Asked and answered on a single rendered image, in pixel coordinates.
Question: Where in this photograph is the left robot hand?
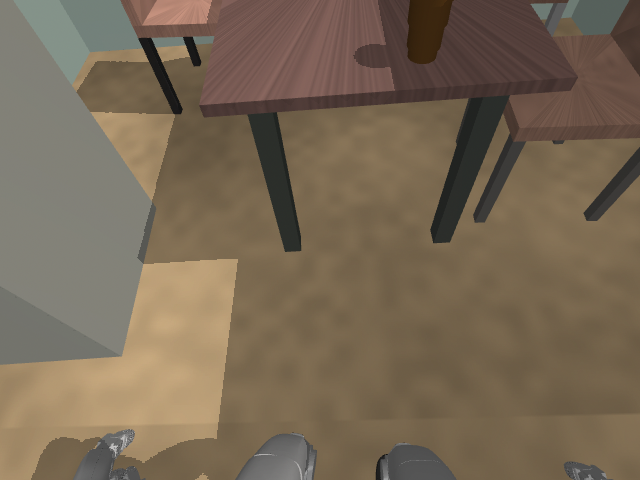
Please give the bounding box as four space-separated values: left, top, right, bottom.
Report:
73 429 146 480

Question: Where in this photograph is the cup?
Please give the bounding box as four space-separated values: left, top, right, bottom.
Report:
407 0 454 64

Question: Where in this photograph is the right robot hand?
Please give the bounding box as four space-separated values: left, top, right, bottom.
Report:
564 461 613 480

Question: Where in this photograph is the chair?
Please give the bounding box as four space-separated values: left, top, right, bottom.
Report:
120 0 222 114
456 0 640 223
528 0 569 37

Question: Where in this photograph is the table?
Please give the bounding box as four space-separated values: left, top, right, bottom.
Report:
199 0 578 252

